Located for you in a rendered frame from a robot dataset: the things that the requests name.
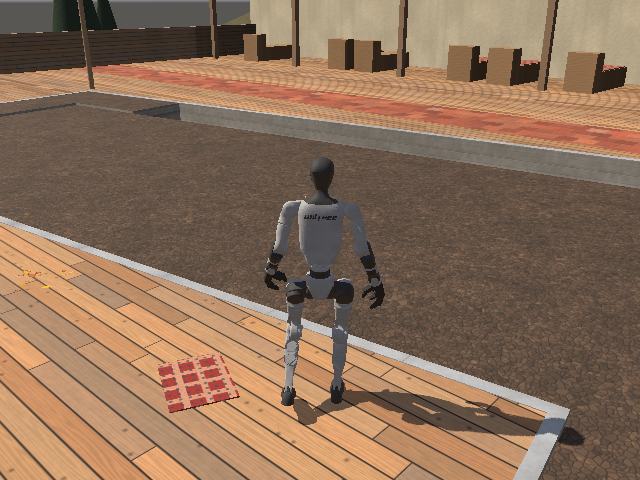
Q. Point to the robot left hand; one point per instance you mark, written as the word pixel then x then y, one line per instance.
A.
pixel 278 276

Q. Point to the left robot upper arm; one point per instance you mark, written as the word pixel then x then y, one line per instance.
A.
pixel 289 210

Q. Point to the robot right hand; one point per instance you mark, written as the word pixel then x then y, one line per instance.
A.
pixel 379 294

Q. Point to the right robot forearm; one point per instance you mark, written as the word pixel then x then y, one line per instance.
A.
pixel 370 268

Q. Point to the robot right thigh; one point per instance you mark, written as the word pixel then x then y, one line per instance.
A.
pixel 343 299

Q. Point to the right robot upper arm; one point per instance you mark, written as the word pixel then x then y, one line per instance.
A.
pixel 352 211

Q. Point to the robot left shin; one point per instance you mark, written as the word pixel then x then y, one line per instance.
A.
pixel 290 358

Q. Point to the left robot forearm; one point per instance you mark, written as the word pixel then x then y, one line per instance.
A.
pixel 273 261

